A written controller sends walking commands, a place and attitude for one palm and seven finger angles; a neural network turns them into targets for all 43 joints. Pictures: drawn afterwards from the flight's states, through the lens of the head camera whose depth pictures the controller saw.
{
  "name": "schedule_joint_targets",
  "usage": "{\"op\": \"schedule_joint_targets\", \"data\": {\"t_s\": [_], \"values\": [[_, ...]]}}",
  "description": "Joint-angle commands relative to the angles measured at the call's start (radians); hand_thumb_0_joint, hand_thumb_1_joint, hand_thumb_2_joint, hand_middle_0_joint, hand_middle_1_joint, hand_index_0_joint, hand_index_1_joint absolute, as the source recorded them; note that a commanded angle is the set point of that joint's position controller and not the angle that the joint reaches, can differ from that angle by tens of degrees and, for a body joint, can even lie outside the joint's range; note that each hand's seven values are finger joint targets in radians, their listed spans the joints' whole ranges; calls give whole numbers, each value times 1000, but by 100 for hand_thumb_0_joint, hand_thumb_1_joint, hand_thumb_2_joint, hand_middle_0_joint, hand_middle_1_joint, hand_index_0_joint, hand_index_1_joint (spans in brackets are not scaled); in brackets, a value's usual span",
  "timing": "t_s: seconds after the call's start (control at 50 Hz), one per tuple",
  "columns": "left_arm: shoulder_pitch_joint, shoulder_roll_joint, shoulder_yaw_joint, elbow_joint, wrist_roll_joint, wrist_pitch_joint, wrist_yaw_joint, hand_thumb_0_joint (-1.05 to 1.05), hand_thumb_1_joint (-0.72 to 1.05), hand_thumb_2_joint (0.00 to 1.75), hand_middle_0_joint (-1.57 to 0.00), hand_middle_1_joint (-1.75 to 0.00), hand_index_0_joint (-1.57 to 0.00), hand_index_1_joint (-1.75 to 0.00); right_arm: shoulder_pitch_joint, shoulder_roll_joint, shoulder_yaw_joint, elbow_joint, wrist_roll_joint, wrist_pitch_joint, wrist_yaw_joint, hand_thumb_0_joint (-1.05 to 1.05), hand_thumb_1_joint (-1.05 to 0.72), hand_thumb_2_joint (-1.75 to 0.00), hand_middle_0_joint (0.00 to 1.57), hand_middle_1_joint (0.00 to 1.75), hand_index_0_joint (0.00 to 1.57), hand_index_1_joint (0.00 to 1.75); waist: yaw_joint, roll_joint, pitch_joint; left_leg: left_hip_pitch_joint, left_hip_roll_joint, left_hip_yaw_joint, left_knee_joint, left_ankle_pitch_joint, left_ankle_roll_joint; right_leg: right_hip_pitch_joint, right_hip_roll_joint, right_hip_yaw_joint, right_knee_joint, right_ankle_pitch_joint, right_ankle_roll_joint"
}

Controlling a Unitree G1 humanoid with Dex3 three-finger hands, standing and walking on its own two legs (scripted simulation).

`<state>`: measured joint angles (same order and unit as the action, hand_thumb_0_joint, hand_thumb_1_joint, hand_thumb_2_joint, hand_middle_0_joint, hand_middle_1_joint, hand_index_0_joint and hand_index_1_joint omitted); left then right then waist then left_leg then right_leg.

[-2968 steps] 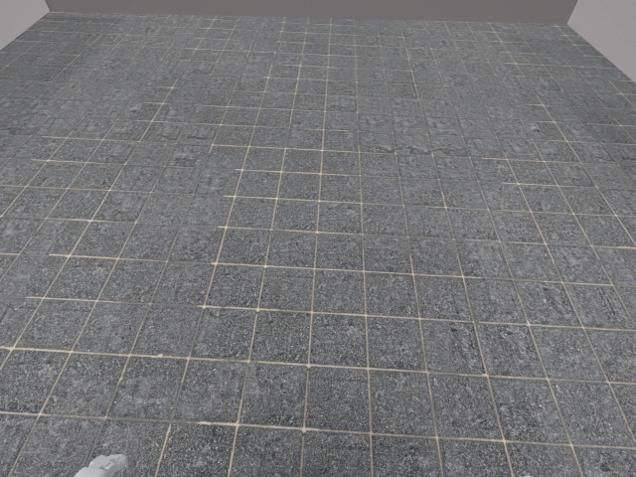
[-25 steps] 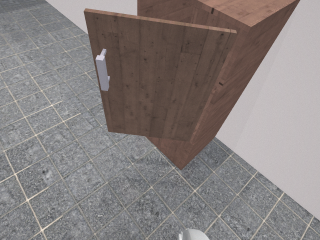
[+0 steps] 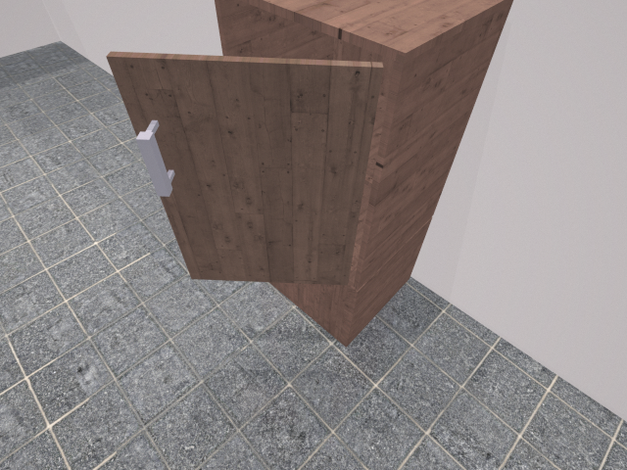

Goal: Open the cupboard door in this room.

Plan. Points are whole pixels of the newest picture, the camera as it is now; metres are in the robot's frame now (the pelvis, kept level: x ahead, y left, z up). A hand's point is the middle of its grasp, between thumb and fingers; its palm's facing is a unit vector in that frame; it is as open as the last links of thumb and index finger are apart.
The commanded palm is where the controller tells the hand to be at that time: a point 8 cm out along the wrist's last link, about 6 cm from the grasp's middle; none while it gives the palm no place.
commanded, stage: come to a stop and stand still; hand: left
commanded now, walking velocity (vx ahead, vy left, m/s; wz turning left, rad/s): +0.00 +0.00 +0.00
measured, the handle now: (159, 158) +0.61 +0.29 +0.05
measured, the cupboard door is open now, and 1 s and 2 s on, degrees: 41 41 41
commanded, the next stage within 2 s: look again from close up in 0.22 s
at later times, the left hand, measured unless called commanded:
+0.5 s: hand out of the picture +0.00 +0.16 -0.18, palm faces +0.02 -0.99 -0.16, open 7.4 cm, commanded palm none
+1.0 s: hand out of the picture -0.07 +0.22 -0.18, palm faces +0.05 -0.98 -0.21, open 7.4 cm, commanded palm none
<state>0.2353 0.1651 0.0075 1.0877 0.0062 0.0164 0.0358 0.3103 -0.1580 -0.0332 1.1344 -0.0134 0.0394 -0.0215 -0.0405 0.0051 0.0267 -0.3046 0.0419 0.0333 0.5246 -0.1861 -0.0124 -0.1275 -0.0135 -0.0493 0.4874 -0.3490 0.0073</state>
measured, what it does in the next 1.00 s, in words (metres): stands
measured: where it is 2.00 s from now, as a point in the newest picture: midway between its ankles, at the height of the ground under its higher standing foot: outside the picture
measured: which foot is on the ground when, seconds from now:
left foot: down 0.00-1.00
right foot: down 0.00-1.00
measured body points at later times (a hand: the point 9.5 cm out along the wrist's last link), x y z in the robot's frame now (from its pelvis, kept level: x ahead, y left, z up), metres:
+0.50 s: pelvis +0.01 +0.01 +0.00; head +0.02 +0.02 +0.45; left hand +0.00 +0.21 -0.17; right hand +0.04 -0.23 -0.15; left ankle +0.04 +0.12 -0.73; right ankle -0.05 -0.12 -0.73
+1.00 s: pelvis -0.04 +0.03 +0.00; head -0.05 +0.05 +0.45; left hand -0.07 +0.27 -0.16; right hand +0.00 -0.21 -0.14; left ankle +0.04 +0.12 -0.73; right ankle -0.06 -0.12 -0.73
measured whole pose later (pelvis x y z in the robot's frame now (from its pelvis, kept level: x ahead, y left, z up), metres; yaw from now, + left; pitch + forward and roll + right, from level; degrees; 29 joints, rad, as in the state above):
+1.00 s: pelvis -0.04 +0.03 +0.00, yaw +1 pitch -1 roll -1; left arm 0.41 0.21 0.01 1.02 0.03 0.01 0.03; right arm 0.29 -0.17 -0.01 1.01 -0.02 0.03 0.00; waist 0.01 -0.03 -0.02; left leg -0.35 -0.01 0.03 0.52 -0.20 0.03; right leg -0.18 -0.05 -0.05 0.50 -0.32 0.02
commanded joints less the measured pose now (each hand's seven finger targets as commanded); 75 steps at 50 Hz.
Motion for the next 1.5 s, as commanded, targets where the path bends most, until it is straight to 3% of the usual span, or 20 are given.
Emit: {"op": "schedule_joint_targets", "data": {"t_s": [0.0, 0.28, 0.3, 0.32, 0.36, 0.44, 0.48, 0.54, 0.6, 0.74, 0.98, 1.06, 1.1, 1.14, 1.18, 1.26, 1.34, 1.38, 1.42, 1.48], "values": [[36, 95, 21, -27, -7, -10, 0, 0, 90, 90, -20, -30, -20, -30, 18, -88, -10, -12, -3, -29, -10, 0, -90, -90, 20, 30, 20, 30, 25, 48, 85, 72, 68, -84, -116, 66, 13, -139, -90, 84, -152, 51, -35], [117, 55, 17, 23, -1, -29, 1, 0, 90, 90, -20, -30, -20, -30, 5, -69, -5, 0, -1, -41, -17, 0, -90, -90, 20, 30, 20, 30, 28, -11, 40, 140, 60, -58, -108, 149, 13, -78, -105, 73, -171, 189, -33], [218, 76, 10, 32, 26, -62, 40, 0, 90, 90, -20, -30, -20, -30, -109, -89, 4, -89, 8, -65, -4, 0, -90, -90, 20, 30, 20, 30, 81, -33, 70, 77, 53, -25, 124, 197, 3, -128, -143, 174, -182, 650, -5], [180, 116, 19, 7, 26, -77, 42, 0, 90, 90, -20, -30, -20, -30, -86, -60, 14, -140, 4, -63, -1, 0, -90, -90, 20, 30, 20, 30, 20, -35, 38, 30, 28, -5, 95, 102, 5, -29, -186, 133, -103, 996, -14], [182, 96, 14, -30, 12, -84, 39, 0, 90, 90, -20, -30, -20, -30, 36, -69, 7, -129, -1, -79, -9, 0, -90, -90, 20, 30, 20, 30, 7, -173, -173, 77, 12, -3, 41, 172, 42, 137, -146, 57, 63, 1121, -35], [203, 94, 23, -74, 15, -53, 31, 0, 90, 90, -20, -30, -20, -30, 16, -95, 0, -152, 4, -70, -16, 0, -90, -90, 20, 30, 20, 30, 36, 27, -69, 109, 64, -32, 69, 434, 59, -19, -98, 49, 41, 630, -37], [195, 76, 16, -87, 16, -36, 26, 0, 90, 90, -20, -30, -20, -30, -11, -106, -2, -171, 3, -62, -15, 0, -90, -90, 20, 30, 20, 30, 41, 15, 4, 70, 74, -66, 26, 321, 63, -82, -74, 55, -8, 337, -41], [193, 89, 14, -103, 17, -26, 21, 0, 90, 90, -20, -30, -20, -30, -28, -124, -4, -184, -1, -62, -10, 0, -90, -90, 20, 30, 20, 30, 45, 32, 0, 57, 76, -87, -4, 258, 70, -89, -58, 51, -16, 200, -37], [162, 100, 14, -125, 16, -17, 12, 0, 90, 90, -20, -30, -20, -30, -57, -134, -7, -204, -2, -52, -4, 0, -90, -90, 20, 30, 20, 30, 43, 26, 68, -18, 60, -110, -82, -51, 63, -134, -53, 60, -55, 14, -39], [196, 114, 18, -144, 22, -13, 3, 0, 90, 90, -20, -30, -20, -30, -60, -161, -16, -225, -7, -45, 7, 0, -90, -90, 20, 30, 20, 30, 57, 66, 45, -85, 75, -183, -235, -360, 69, -111, -34, 23, -37, -52, -33], [247, 150, 28, -101, 19, -19, -5, 0, 90, 90, -20, -30, -20, -30, -5, -108, 1, -180, -8, -32, 21, 0, -90, -90, 20, 30, 20, 30, 52, -95, 94, -67, -33, -43, -27, -256, 36, -217, -149, 166, -204, -308, -83], [182, 172, 39, -114, 18, -21, -1, 0, 90, 90, -20, -30, -20, -30, 65, -92, 0, -164, -8, -39, 24, 0, -90, -90, 20, 30, 20, 30, 12, -127, 107, 20, -38, 9, 73, -193, 31, -314, -202, 181, -220, -345, -104], [182, 147, 37, -113, 20, -15, -6, 0, 90, 90, -20, -30, -20, -30, 107, -110, -3, -154, -8, -44, 23, 0, -90, -90, 20, 30, 20, 30, 7, -9, 130, 22, -13, -67, -58, -301, 47, -337, -123, 96, -91, -331, -78], [229, 79, 31, -110, 23, -11, -9, 0, 90, 90, -20, -30, -20, -30, 162, -176, -19, -140, -15, -48, 13, 0, -90, -90, 20, 30, 20, 30, 10, 253, 109, 2, 144, -352, -333, -586, 121, -328, 16, -64, 221, -225, -46], [228, 43, 19, -104, 27, -17, -16, 0, 90, 90, -20, -30, -20, -30, 124, -174, -18, -139, -10, -53, 9, 0, -90, -90, 20, 30, 20, 30, 33, 187, 79, -24, 217, -464, -410, -609, 210, -348, -9, -14, 482, -183, -68], [228, -5, 12, -87, 21, -37, -22, 0, 90, 90, -20, -30, -20, -30, 79, -130, -4, -130, -11, -72, 8, 0, -90, -90, 20, 30, 20, 30, 57, 81, 14, -25, 172, -273, -344, -307, 219, -219, -33, -34, 308, -133, -60], [340, 16, 27, -44, 22, -47, -11, 0, 90, 90, -20, -30, -20, -30, 63, -93, 0, -113, 0, -66, 7, 0, -90, -90, 20, 30, 20, 30, 116, 0, 29, -200, 89, -152, -202, -354, 142, 108, -47, -2, -88, -10, -69], [384, 151, 63, -51, 29, -48, 3, 0, 90, 90, -20, -30, -20, -30, 16, -44, -2, -173, 0, -61, 20, 0, -90, -90, 20, 30, 20, 30, 136, -281, 123, -462, -62, 56, 229, -319, 42, 109, -454, 515, -398, -383, -219], [289, 122, 61, -73, 19, -70, 11, 0, 90, 90, -20, -30, -20, -30, -12, -66, -16, -173, -15, -55, 30, 0, -90, -90, 20, 30, 20, 30, 77, -150, 166, -427, -2, -28, 432, -198, 41, -23, -427, 467, -406, -239, -233], [217, 93, 48, -85, 21, -88, 2, 0, 90, 90, -20, -30, -20, -30, 18, -36, -11, -162, -8, -54, 45, 0, -90, -90, 20, 30, 20, 30, 42, -132, 123, -357, 18, 5, 415, -79, 19, -9, -311, 170, -329, 151, -176]]}}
